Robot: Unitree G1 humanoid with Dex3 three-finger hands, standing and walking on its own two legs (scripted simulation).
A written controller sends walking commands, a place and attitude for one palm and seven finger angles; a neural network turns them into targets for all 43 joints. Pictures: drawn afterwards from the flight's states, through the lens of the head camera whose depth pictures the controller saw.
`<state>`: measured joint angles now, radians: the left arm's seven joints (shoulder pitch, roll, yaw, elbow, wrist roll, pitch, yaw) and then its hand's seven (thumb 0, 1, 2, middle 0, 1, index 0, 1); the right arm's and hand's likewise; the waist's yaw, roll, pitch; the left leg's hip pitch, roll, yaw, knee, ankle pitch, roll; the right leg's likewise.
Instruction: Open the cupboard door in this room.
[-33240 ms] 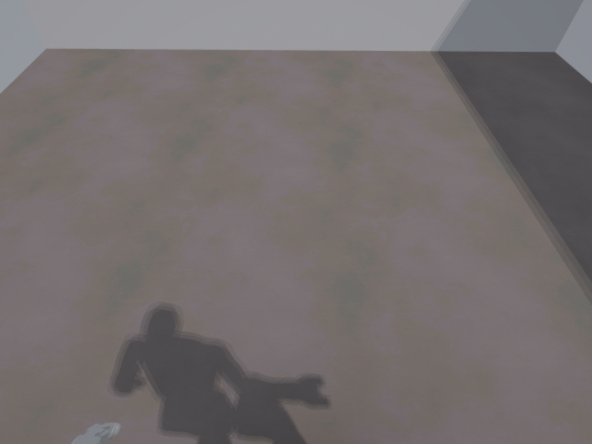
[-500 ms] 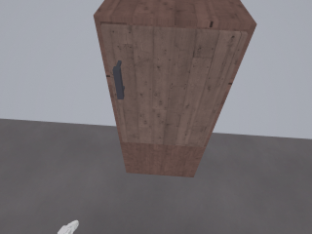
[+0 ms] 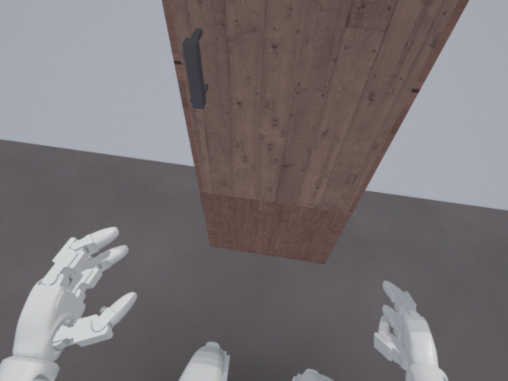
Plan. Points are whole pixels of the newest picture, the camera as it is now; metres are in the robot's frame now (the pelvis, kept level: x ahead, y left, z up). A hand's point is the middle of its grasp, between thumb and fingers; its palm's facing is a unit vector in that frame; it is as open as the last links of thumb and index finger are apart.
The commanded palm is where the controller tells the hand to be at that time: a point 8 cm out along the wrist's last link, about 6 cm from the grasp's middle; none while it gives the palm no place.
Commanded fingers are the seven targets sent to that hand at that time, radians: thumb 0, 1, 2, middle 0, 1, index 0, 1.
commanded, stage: raise the hand with hooked fingers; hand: left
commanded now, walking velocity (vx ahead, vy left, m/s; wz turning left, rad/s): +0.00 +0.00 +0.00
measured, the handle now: (198, 69) +0.59 +0.18 +0.15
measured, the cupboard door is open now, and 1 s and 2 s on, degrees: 0 0 0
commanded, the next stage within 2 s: move the hooked fingers beside the handle in 1.50 s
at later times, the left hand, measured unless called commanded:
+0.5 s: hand (77, 248) +0.25 +0.26 +0.11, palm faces -0.02 -1.00 -0.05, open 12.6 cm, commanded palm +0.22 +0.32 +0.12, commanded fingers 0.00 -0.41 0.34 -0.29 -1.14 -0.29 -1.14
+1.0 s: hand (40, 184) +0.30 +0.31 +0.16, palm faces -0.01 -1.00 -0.03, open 14.0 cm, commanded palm +0.28 +0.35 +0.17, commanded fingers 0.00 -0.50 0.30 -0.30 -1.20 -0.30 -1.20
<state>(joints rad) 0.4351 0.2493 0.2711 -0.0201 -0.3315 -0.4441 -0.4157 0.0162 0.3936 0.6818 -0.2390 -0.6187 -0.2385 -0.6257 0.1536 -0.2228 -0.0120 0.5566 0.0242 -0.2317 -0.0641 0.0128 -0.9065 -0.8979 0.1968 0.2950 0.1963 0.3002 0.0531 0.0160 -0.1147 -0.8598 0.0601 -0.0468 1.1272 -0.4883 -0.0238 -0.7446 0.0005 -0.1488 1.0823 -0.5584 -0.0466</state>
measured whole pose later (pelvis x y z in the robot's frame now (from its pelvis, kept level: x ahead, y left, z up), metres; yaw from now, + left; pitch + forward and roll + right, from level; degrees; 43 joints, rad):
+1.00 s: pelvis +0.01 +0.04 +0.06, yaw -1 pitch +5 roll -2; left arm -0.07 0.44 0.43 0.32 -0.36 -0.13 -0.51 -0.01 -0.50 0.30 -0.30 -1.19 -0.30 -1.20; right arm 0.26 -0.26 0.07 0.57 0.05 -0.21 -0.10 0.01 -0.90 -0.90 0.20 0.30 0.20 0.30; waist 0.02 0.03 -0.05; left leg -0.51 0.02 0.02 0.76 -0.35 0.03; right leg -0.40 -0.02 -0.09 0.69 -0.38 0.01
